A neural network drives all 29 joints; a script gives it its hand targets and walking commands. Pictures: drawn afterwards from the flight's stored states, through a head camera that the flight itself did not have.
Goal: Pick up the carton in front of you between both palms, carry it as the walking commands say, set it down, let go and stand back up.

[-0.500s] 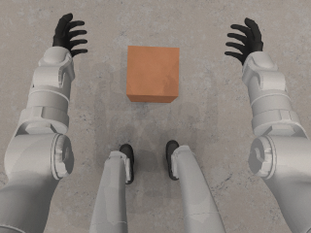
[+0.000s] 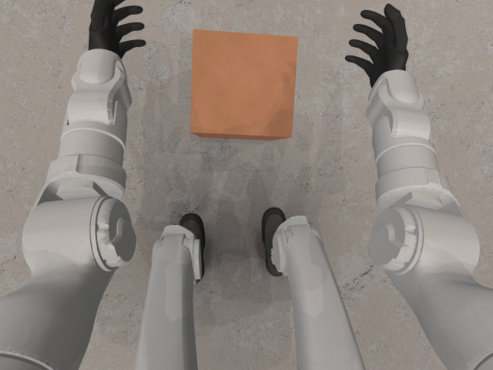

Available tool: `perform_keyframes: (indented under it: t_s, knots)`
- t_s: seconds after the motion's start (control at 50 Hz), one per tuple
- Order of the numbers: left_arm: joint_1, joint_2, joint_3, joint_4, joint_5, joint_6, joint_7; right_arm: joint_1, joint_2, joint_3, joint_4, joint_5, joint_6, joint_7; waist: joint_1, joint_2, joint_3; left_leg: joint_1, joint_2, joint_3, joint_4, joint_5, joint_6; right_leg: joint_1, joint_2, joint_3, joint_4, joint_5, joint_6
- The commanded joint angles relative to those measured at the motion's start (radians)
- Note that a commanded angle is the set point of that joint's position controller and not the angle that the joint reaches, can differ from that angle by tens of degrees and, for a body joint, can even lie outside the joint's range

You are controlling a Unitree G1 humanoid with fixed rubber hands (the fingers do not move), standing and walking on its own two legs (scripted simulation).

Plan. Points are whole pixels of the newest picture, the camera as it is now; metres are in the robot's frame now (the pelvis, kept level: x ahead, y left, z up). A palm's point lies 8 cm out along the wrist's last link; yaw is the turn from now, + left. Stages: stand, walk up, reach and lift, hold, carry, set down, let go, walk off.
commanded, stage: reach and lift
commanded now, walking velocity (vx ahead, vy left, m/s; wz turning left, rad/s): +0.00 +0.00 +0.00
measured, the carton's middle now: (240, 95) +0.51 -0.03 -0.47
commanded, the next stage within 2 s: none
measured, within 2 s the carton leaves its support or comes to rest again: leaves its support in 1.50 s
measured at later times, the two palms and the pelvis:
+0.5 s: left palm (154, 84) +0.53 +0.15 -0.37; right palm (329, 95) +0.49 -0.22 -0.37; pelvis -0.05 +0.00 -0.20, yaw -1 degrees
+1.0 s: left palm (164, 83) +0.53 +0.13 -0.40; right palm (320, 94) +0.50 -0.21 -0.40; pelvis -0.05 +0.00 -0.22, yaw -1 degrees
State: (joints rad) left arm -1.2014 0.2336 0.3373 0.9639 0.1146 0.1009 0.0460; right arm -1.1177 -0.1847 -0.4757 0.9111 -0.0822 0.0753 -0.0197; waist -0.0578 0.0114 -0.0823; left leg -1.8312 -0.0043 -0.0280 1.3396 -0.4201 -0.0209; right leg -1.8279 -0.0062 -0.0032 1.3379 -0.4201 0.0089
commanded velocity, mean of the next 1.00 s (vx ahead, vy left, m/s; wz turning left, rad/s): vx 0.00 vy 0.00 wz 0.00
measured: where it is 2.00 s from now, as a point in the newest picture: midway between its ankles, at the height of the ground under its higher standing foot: (234, 257)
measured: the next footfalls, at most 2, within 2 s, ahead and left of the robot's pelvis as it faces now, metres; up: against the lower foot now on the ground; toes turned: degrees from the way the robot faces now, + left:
none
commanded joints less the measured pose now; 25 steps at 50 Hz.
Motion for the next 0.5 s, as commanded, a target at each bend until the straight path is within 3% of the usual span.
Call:
perform_keyframes:
  t_s: [0.0,0.02,0.1,0.14,0.2,0.22,0.32,0.46,0.48]
  knots:
    - [-0.251,0.114,-0.037,-0.098,-0.039,-0.023,0.021,-0.201,-0.142,0.046,-0.07,0.054,-0.027,-0.018,-0.01,0.045,-0.901,0.461,-0.076,0.03,0.132,0.447,-0.02,0.345,0.068,-0.04,0.111,0.459,0.052]
    - [-0.271,0.127,-0.068,-0.095,-0.064,-0.019,0.027,-0.222,-0.171,0.061,-0.077,0.073,-0.027,-0.026,-0.025,0.055,-0.931,0.45,-0.075,0.028,0.172,0.433,-0.022,0.343,0.07,-0.041,0.151,0.458,0.051]
    - [-0.367,0.187,-0.156,-0.088,-0.175,-0.002,0.058,-0.305,-0.235,0.157,-0.064,0.177,-0.012,-0.061,-0.032,0.042,-1.049,0.433,-0.074,0.051,0.305,0.369,-0.019,0.344,0.063,-0.056,0.287,0.412,0.062]
    - [-0.408,0.193,-0.205,-0.092,-0.224,0.004,0.07,-0.344,-0.259,0.202,-0.069,0.223,-0.005,-0.078,-0.029,0.054,-1.116,0.441,-0.07,0.06,0.365,0.361,-0.018,0.361,0.055,-0.054,0.348,0.409,0.059]
    - [-0.467,0.23,-0.228,-0.064,-0.264,0.014,0.077,-0.423,-0.289,0.243,-0.06,0.271,0.005,-0.094,-0.016,0.029,-1.105,0.336,-0.059,0.073,0.43,0.266,-0.014,0.395,0.046,-0.05,0.423,0.366,0.053]
    - [-0.491,0.254,-0.225,-0.062,-0.265,0.016,0.081,-0.452,-0.295,0.243,-0.06,0.273,0.01,-0.097,-0.024,0.005,-1.068,0.309,-0.055,0.071,0.444,0.231,-0.008,0.365,0.041,-0.056,0.439,0.324,0.055]
    - [-0.607,0.288,-0.258,-0.005,-0.296,0.027,0.083,-0.571,-0.333,0.27,0.011,0.308,0.022,-0.106,-0.017,0.017,-1.007,0.286,-0.031,0.071,0.514,0.089,-0.006,0.294,0.022,-0.063,0.504,0.159,0.045]
    - [-0.671,0.289,-0.28,0.101,-0.3,-0.006,0.069,-0.649,-0.324,0.293,0.16,0.311,-0.008,-0.096,-0.015,0.036,-0.802,0.187,-0.015,0.047,0.616,0.082,-0.013,0.172,0.017,-0.043,0.598,0.134,0.036]
    - [-0.685,0.293,-0.281,0.095,-0.304,-0.013,0.07,-0.653,-0.337,0.287,0.166,0.305,-0.016,-0.097,-0.028,0.03,-0.825,0.197,-0.015,0.045,0.635,0.096,-0.015,0.188,0.016,-0.044,0.613,0.146,0.034]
